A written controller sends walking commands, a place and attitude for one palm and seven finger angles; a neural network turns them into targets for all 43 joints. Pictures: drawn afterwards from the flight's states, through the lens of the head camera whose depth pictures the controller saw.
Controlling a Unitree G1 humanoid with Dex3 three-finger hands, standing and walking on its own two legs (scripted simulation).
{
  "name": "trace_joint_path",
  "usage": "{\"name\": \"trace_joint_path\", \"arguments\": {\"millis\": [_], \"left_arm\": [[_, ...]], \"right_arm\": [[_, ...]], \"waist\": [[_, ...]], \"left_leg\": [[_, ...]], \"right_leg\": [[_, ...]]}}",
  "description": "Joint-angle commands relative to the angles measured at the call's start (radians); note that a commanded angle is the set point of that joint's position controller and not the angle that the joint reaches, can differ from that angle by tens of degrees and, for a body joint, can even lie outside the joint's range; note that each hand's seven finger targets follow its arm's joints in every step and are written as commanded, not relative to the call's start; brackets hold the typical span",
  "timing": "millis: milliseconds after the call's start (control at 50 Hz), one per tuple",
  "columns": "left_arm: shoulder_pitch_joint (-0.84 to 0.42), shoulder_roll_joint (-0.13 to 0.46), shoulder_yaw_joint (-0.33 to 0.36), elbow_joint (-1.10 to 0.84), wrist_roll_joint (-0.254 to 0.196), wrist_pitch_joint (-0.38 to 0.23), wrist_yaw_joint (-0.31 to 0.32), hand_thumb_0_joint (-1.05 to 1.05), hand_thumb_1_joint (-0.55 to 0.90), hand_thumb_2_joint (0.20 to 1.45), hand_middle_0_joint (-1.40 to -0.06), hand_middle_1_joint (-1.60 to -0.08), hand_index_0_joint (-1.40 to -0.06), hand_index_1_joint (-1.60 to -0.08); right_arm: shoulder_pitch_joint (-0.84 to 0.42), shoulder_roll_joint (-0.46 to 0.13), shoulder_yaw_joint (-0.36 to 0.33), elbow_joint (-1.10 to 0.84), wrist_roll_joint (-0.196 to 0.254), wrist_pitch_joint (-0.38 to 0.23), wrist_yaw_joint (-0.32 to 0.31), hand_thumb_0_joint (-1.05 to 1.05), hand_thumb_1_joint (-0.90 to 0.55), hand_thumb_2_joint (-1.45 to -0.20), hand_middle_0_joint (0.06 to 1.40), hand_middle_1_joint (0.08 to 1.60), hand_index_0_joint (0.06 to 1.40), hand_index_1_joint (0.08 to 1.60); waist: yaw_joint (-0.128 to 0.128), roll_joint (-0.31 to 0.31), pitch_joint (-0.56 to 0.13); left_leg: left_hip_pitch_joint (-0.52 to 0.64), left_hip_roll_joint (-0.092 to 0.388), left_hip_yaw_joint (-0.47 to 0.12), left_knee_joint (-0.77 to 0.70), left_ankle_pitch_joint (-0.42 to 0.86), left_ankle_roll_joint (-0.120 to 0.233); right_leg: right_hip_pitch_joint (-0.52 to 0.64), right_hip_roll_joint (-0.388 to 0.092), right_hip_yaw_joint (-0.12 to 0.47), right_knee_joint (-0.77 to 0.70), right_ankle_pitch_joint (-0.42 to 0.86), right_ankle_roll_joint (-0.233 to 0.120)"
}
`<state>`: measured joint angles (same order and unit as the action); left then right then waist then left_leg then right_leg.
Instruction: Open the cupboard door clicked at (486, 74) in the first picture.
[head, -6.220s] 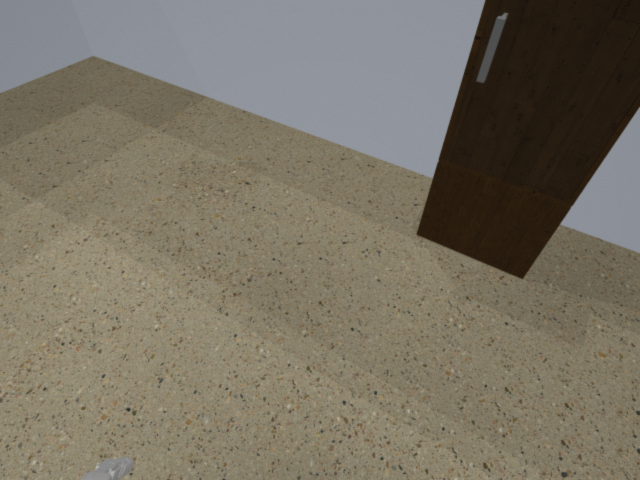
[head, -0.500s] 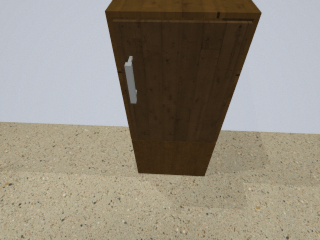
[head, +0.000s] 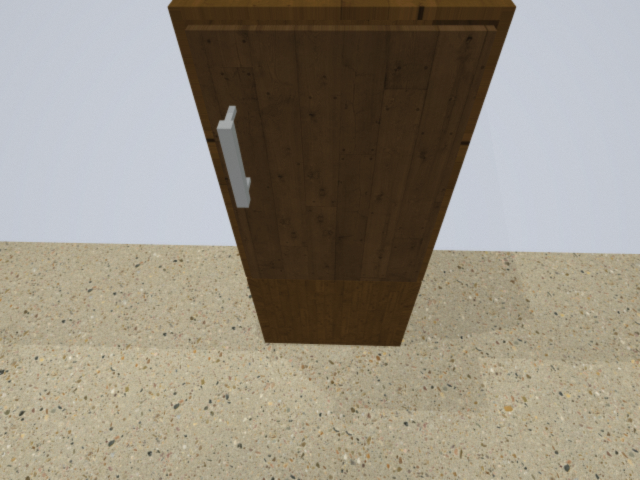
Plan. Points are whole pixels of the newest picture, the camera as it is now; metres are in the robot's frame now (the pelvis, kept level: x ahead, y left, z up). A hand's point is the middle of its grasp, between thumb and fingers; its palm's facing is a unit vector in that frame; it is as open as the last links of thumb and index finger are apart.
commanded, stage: come to a stop and stand still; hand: left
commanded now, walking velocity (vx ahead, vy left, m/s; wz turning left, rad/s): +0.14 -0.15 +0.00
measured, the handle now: (237, 159) +0.58 +0.17 +0.07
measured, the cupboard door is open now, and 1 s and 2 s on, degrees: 0 0 0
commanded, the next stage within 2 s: look again from close up in 0.94 s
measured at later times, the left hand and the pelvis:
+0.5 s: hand out of the picture +0.08 +0.17 -0.16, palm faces +0.07 -0.97 -0.25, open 7.3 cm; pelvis +0.04 -0.02 +0.00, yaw +0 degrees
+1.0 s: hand out of the picture +0.08 +0.14 -0.15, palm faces -0.01 -0.97 -0.23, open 7.3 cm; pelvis +0.02 -0.04 +0.01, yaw +0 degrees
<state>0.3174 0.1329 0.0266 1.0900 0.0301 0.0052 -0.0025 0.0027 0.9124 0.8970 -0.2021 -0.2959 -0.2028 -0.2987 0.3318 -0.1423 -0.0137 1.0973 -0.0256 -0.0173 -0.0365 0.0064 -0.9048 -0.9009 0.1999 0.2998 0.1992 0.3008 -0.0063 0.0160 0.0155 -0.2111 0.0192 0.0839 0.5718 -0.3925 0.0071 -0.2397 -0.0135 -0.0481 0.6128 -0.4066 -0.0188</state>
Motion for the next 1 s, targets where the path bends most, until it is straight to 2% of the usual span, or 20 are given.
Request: {"name": "trace_joint_path", "arguments": {"millis": [0,20,60,140,200,220,240,260,320,440,500,520,540,560,580,620,700,760,820,980], "left_arm": [[0.227,0.165,0.040,0.014,0.003,-0.029,0.017,0.000,0.900,0.900,-0.200,-0.300,-0.200,-0.300],[0.292,0.161,0.037,0.030,0.000,-0.040,0.024,0.000,0.900,0.900,-0.200,-0.300,-0.200,-0.300],[0.270,0.115,0.023,0.032,0.002,-0.055,0.044,0.000,0.900,0.900,-0.200,-0.300,-0.200,-0.300],[0.136,0.136,0.010,-0.025,0.004,-0.053,0.055,0.000,0.900,0.900,-0.200,-0.300,-0.200,-0.300],[0.086,0.160,0.018,-0.051,-0.013,-0.038,0.057,0.000,0.900,0.900,-0.200,-0.300,-0.200,-0.300],[0.090,0.156,0.020,-0.063,-0.020,-0.032,0.055,0.000,0.900,0.900,-0.200,-0.300,-0.200,-0.300],[0.098,0.127,0.017,-0.078,-0.030,-0.026,0.057,0.000,0.900,0.900,-0.200,-0.300,-0.200,-0.300],[0.090,0.092,0.005,-0.095,-0.028,-0.021,0.063,0.000,0.900,0.900,-0.200,-0.300,-0.200,-0.300],[0.045,0.074,0.015,-0.097,-0.014,0.010,0.062,0.000,0.900,0.900,-0.200,-0.300,-0.200,-0.300],[0.074,0.045,0.017,-0.110,-0.008,0.025,0.047,0.000,0.900,0.900,-0.200,-0.300,-0.200,-0.300],[0.100,0.067,0.023,-0.118,0.000,0.003,0.044,0.000,0.900,0.900,-0.200,-0.300,-0.200,-0.300],[0.140,0.115,0.012,-0.113,-0.003,-0.022,0.071,0.000,0.900,0.900,-0.200,-0.300,-0.200,-0.300],[0.018,0.188,0.019,-0.199,0.001,-0.034,0.071,0.000,0.900,0.900,-0.200,-0.300,-0.200,-0.300],[-0.010,0.208,0.026,-0.220,0.000,-0.051,0.062,0.000,0.900,0.900,-0.200,-0.300,-0.200,-0.300],[-0.020,0.211,0.027,-0.219,0.005,-0.057,0.063,0.000,0.900,0.900,-0.200,-0.300,-0.200,-0.300],[0.004,0.208,0.033,-0.223,0.006,-0.060,0.068,0.000,0.900,0.900,-0.200,-0.300,-0.200,-0.300],[-0.087,0.213,0.019,-0.248,-0.003,-0.039,0.062,0.000,0.900,0.900,-0.200,-0.300,-0.200,-0.300],[-0.078,0.179,0.011,-0.250,-0.011,-0.021,0.055,0.000,0.900,0.900,-0.200,-0.300,-0.200,-0.300],[-0.055,0.194,0.010,-0.210,-0.012,-0.022,0.047,0.000,0.900,0.900,-0.200,-0.300,-0.200,-0.300],[-0.063,0.213,0.001,-0.165,-0.015,-0.031,0.033,0.000,0.900,0.900,-0.200,-0.300,-0.200,-0.300]], "right_arm": [[-0.031,-0.064,-0.015,-0.083,0.002,-0.028,-0.006,0.000,-0.900,-0.900,0.200,0.300,0.200,0.300],[-0.125,-0.065,-0.011,-0.115,0.003,-0.028,-0.003,0.000,-0.900,-0.900,0.200,0.300,0.200,0.300],[-0.139,-0.044,-0.008,-0.116,0.004,-0.029,0.000,0.000,-0.900,-0.900,0.200,0.300,0.200,0.300],[-0.129,-0.027,0.001,-0.101,0.027,-0.016,0.011,0.000,-0.900,-0.900,0.200,0.300,0.200,0.300],[-0.015,-0.051,-0.008,-0.074,0.024,-0.008,0.002,0.000,-0.900,-0.900,0.200,0.300,0.200,0.300],[0.026,-0.095,-0.022,-0.070,0.018,-0.010,-0.003,0.000,-0.900,-0.900,0.200,0.300,0.200,0.300],[0.062,-0.162,-0.036,-0.082,0.016,-0.010,-0.009,0.000,-0.900,-0.900,0.200,0.300,0.200,0.300],[0.078,-0.177,-0.040,-0.086,0.025,-0.007,-0.011,0.000,-0.900,-0.900,0.200,0.300,0.200,0.300],[-0.091,-0.137,-0.026,-0.129,0.014,0.002,-0.015,0.000,-0.900,-0.900,0.200,0.300,0.200,0.300],[-0.158,-0.173,-0.049,-0.177,-0.002,0.019,0.002,0.000,-0.900,-0.900,0.200,0.300,0.200,0.300],[-0.162,-0.156,-0.056,-0.185,0.001,0.024,0.010,0.000,-0.900,-0.900,0.200,0.300,0.200,0.300],[-0.233,-0.194,-0.066,-0.227,0.034,0.000,0.011,0.000,-0.900,-0.900,0.200,0.300,0.200,0.300],[-0.147,-0.112,-0.055,-0.277,0.022,0.009,0.037,0.000,-0.900,-0.900,0.200,0.300,0.200,0.300],[-0.170,-0.087,-0.046,-0.277,0.004,0.018,0.043,0.000,-0.900,-0.900,0.200,0.300,0.200,0.300],[-0.208,-0.082,-0.050,-0.270,0.003,0.018,0.045,0.000,-0.900,-0.900,0.200,0.300,0.200,0.300],[-0.192,-0.080,-0.046,-0.279,0.013,0.022,0.039,0.000,-0.900,-0.900,0.200,0.300,0.200,0.300],[-0.099,-0.088,-0.038,-0.240,0.015,0.020,0.032,0.000,-0.900,-0.900,0.200,0.300,0.200,0.300],[-0.063,-0.162,-0.037,-0.218,0.001,-0.001,0.030,0.000,-0.900,-0.900,0.200,0.300,0.200,0.300],[-0.118,-0.162,-0.023,-0.207,0.000,0.000,0.026,0.000,-0.900,-0.900,0.200,0.300,0.200,0.300],[-0.053,-0.173,-0.009,-0.141,0.003,-0.009,0.024,0.000,-0.900,-0.900,0.200,0.300,0.200,0.300]], "waist": [[0.072,-0.311,0.019],[0.118,-0.292,0.038],[0.088,-0.108,0.033],[0.030,-0.110,-0.013],[-0.033,-0.119,-0.068],[-0.043,-0.064,-0.111],[-0.053,0.078,-0.158],[-0.048,0.192,-0.169],[0.003,0.127,-0.001],[0.035,0.096,-0.062],[0.058,0.027,-0.083],[0.094,-0.231,-0.134],[0.010,-0.363,-0.119],[0.028,-0.158,-0.133],[0.015,-0.053,-0.068],[0.022,-0.171,-0.085],[-0.030,-0.168,-0.014],[-0.011,0.064,0.063],[0.017,0.067,0.075],[0.000,-0.025,0.018]], "left_leg": [[-0.364,-0.005,0.062,0.237,-0.059,0.028],[-0.459,-0.011,0.017,0.416,-0.246,0.022],[-0.476,0.028,-0.048,0.495,-0.198,0.013],[-0.253,0.008,-0.013,0.190,-0.031,-0.007],[0.026,-0.041,0.030,-0.077,0.330,-0.005],[0.173,0.039,-0.021,-0.071,0.652,0.033],[0.309,0.225,-0.223,-0.028,1.066,0.151],[0.279,0.358,-0.317,-0.103,1.318,0.268],[0.028,0.304,-0.231,-0.174,1.006,0.256],[-0.066,0.240,-0.186,-0.191,0.614,0.201],[-0.115,0.174,-0.153,-0.083,0.374,0.125],[-0.005,0.152,-0.103,0.101,0.420,0.050],[-0.193,-0.002,-0.049,0.193,0.008,0.006],[-0.205,-0.004,-0.070,0.242,-0.050,-0.006],[-0.244,-0.005,-0.061,0.272,-0.036,-0.002],[-0.280,-0.008,-0.065,0.293,-0.053,0.005],[-0.038,-0.016,-0.036,0.028,0.095,0.003],[-0.046,0.121,-0.203,-0.151,0.199,0.072],[-0.147,0.093,-0.197,-0.194,0.054,0.064],[-0.065,0.071,-0.146,-0.206,0.065,0.038]], "right_leg": [[0.267,-0.244,0.315,-0.223,0.431,-0.149],[0.296,-0.317,0.397,-0.250,0.726,-0.222],[0.320,-0.322,0.307,-0.182,1.109,-0.241],[0.197,-0.228,0.155,-0.155,1.088,-0.170],[0.095,-0.156,0.097,-0.008,1.030,-0.086],[0.011,-0.121,0.069,0.074,0.899,-0.042],[-0.147,-0.053,0.018,0.195,0.520,0.015],[-0.173,-0.003,0.021,0.365,-0.181,0.032],[-0.165,-0.043,0.071,0.427,-0.193,0.025],[-0.046,-0.026,-0.008,0.228,-0.032,0.034],[0.069,-0.028,-0.004,-0.062,0.161,0.037],[0.031,-0.101,0.114,-0.269,0.438,0.048],[0.064,-0.260,0.331,-0.244,0.504,-0.036],[0.078,-0.316,0.348,-0.202,0.600,-0.117],[0.101,-0.266,0.267,-0.151,0.793,-0.137],[0.156,-0.256,0.262,-0.121,0.890,-0.156],[-0.061,-0.181,0.148,-0.150,0.466,-0.104],[-0.135,-0.052,0.080,-0.144,0.062,-0.017],[-0.024,-0.055,0.101,-0.188,0.040,-0.028],[-0.012,-0.088,0.136,-0.278,-0.003,-0.043]]}}
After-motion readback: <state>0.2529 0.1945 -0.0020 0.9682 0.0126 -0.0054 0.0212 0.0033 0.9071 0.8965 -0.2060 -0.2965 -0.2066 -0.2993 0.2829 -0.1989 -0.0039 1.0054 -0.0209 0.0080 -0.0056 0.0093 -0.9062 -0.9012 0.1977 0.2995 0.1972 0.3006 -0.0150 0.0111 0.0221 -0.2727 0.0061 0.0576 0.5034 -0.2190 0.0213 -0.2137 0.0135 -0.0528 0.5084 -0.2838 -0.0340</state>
